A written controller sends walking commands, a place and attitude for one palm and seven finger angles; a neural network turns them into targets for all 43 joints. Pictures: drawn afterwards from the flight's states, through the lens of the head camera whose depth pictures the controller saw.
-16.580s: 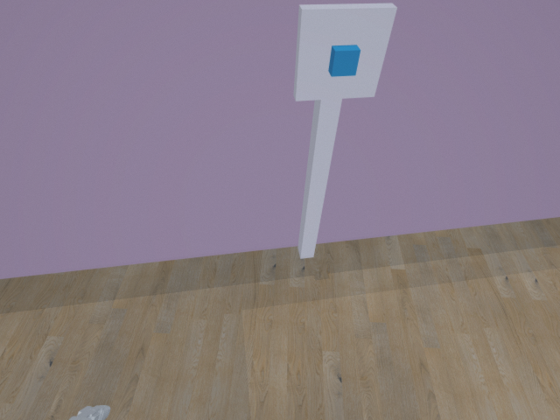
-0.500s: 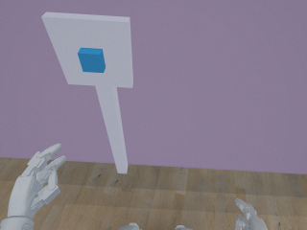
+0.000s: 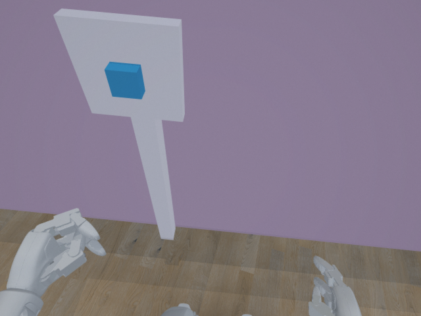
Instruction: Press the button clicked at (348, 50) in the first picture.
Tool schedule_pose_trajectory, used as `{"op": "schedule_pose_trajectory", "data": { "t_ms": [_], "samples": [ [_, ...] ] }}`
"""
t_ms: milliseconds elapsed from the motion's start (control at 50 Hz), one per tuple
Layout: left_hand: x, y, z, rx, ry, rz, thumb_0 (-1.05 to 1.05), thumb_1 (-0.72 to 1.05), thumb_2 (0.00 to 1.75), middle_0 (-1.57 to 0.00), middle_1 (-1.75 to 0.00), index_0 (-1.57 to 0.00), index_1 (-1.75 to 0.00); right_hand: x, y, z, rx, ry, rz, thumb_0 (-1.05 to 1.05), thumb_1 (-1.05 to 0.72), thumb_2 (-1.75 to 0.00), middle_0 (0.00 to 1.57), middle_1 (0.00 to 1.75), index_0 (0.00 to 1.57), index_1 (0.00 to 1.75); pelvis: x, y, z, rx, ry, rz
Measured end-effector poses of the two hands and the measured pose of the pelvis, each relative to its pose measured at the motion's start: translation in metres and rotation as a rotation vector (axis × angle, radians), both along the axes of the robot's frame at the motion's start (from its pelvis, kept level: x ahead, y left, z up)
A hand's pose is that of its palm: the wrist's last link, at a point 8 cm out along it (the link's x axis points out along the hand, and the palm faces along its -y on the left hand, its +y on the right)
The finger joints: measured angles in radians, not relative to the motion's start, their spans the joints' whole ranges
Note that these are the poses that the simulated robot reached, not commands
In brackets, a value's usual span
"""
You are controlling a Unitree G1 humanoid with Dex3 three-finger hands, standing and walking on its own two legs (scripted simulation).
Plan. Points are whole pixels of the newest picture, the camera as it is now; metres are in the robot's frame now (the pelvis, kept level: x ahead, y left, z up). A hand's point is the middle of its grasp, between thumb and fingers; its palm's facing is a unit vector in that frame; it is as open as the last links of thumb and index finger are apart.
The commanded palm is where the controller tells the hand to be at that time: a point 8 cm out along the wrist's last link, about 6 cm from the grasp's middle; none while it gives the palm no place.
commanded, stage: raise the hand and make a fist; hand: left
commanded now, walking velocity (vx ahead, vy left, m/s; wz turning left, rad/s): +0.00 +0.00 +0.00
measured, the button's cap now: (126, 80) +0.51 +0.21 +0.18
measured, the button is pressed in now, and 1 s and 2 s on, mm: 0 0 0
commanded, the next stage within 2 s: aim a knuckle at the button in 1.26 s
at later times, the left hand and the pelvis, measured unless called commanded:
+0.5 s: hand (92, 211) +0.25 +0.20 +0.12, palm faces +0.00 -1.00 -0.09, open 3.1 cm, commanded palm +0.22 +0.26 +0.14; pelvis +0.04 -0.01 +0.03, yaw +0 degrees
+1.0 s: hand (99, 179) +0.27 +0.19 +0.17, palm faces -0.01 -1.00 -0.07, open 3.1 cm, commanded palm +0.24 +0.24 +0.18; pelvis +0.04 -0.02 +0.04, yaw +0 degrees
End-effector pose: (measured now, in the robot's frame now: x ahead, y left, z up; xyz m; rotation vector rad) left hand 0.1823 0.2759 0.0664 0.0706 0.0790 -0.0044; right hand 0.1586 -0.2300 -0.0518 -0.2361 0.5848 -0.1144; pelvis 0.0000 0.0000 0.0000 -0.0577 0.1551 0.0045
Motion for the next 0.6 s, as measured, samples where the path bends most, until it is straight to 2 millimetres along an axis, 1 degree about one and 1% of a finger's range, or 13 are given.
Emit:
{"op": "schedule_pose_trajectory", "data": {
  "t_ms": [120, 240, 420, 500, 600],
  "samples": [
    [0.015, -0.005, 0.017, 0.007, -0.028, 0.005, 0.01, 0.9, 0.9, -1.15, -1.33, -1.14, -1.33, 0.011, -0.014, 0.006, -0.011, 0.012, -0.035, 0.02, -0.9, -0.9, 0.2, 0.3, 0.2, 0.3, 0.018, -0.003, 0.008, 0.005, 0.0, -0.004],
    [0.026, -0.008, 0.03, 0.01, -0.032, 0.009, 0.01, 0.9, 0.9, -1.25, -1.44, -1.24, -1.44, 0.029, -0.017, 0.01, -0.002, 0.004, -0.043, 0.02, -0.9, -0.9, 0.2, 0.3, 0.2, 0.3, 0.032, -0.005, 0.014, 0.011, -0.002, -0.004],
    [0.038, -0.016, 0.053, 0.014, -0.065, 0.002, 0.01, 0.9, 0.9, -1.29, -1.49, -1.29, -1.49, 0.054, -0.008, 0.02, 0.03, -0.034, -0.009, 0.02, -0.9, -0.9, 0.2, 0.3, 0.2, 0.3, 0.042, -0.008, 0.023, 0.018, -0.024, 0.002],
    [0.044, -0.019, 0.062, 0.017, -0.073, -0.003, 0.01, 0.9, 0.9, -1.3, -1.49, -1.3, -1.49, 0.058, -0.005, 0.024, 0.038, -0.043, 0.005, 0.02, -0.9, -0.9, 0.2, 0.3, 0.2, 0.3, 0.044, -0.01, 0.026, 0.022, -0.039, 0.004],
    [0.051, -0.021, 0.074, 0.018, -0.087, -0.007, 0.01, 0.9, 0.9, -1.3, -1.5, -1.3, -1.49, 0.059, -0.006, 0.028, 0.043, -0.048, 0.01, 0.01, -0.9, -0.9, 0.2, 0.3, 0.2, 0.3, 0.045, -0.012, 0.031, 0.026, -0.06, 0.005]
  ]
}}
